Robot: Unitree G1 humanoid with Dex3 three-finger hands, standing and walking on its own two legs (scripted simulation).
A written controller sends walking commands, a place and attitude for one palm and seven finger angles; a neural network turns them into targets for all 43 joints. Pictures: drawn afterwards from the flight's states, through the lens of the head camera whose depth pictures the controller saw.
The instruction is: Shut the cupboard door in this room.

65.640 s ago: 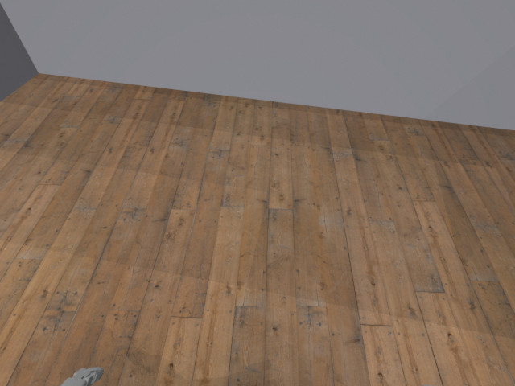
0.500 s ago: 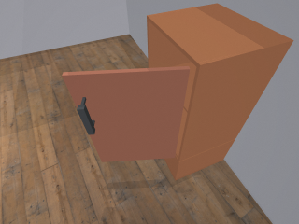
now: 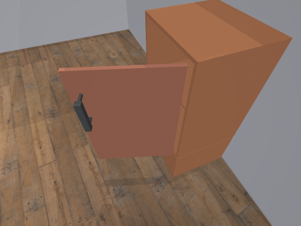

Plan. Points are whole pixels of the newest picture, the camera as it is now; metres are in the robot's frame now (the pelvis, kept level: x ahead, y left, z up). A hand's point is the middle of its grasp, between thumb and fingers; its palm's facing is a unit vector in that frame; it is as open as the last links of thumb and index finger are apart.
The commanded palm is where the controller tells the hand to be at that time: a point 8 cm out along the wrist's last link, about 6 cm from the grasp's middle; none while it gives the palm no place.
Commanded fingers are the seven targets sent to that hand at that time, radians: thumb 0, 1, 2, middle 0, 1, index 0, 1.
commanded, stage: shuffle to correct the standing spot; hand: left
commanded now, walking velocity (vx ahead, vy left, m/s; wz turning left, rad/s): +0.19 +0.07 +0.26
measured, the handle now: (84, 113) +0.49 +0.28 -0.04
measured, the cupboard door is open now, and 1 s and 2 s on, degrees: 71 71 71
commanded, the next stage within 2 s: come to a stop and stand still in 0.20 s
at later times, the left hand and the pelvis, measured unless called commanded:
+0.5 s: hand (96, 220) +0.17 +0.19 -0.17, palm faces +0.09 -0.97 -0.22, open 7.4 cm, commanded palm none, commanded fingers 0.00 0.90 0.90 -0.20 -0.30 -0.20 -0.30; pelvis +0.08 +0.00 -0.01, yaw +6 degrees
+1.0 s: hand out of the picture +0.07 +0.24 -0.17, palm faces +0.12 -0.95 -0.28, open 7.4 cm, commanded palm none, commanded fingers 0.00 0.90 0.90 -0.20 -0.30 -0.20 -0.30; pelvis +0.07 +0.03 -0.01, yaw +5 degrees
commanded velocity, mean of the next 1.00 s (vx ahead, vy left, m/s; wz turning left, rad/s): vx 0.00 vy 0.04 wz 0.04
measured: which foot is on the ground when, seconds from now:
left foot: down 0.00-0.52, up 0.54-0.80, down 0.82-1.00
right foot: down 0.00-0.20, up 0.22-0.48, down 0.50-1.00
